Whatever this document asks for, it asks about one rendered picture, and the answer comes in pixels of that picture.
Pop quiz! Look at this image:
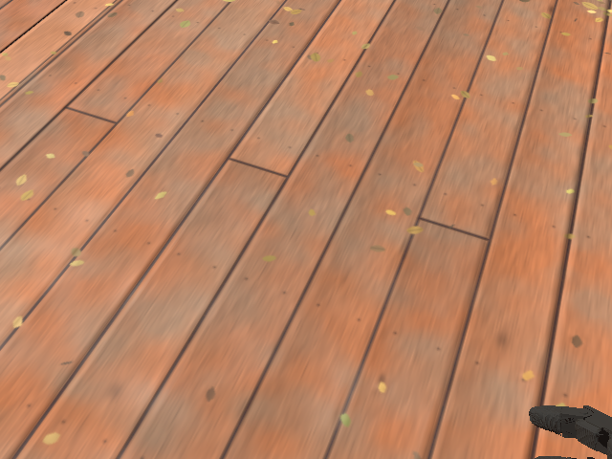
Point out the robot right hand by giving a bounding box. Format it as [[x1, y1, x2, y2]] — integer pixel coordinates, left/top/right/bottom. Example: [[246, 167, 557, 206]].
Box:
[[529, 405, 612, 459]]

